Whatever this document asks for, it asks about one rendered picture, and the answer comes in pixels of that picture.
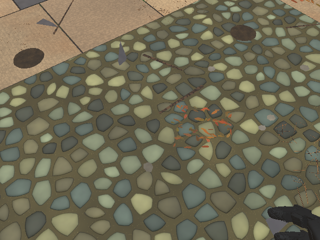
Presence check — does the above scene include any right robot hand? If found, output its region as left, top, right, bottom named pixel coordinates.
left=267, top=204, right=320, bottom=240

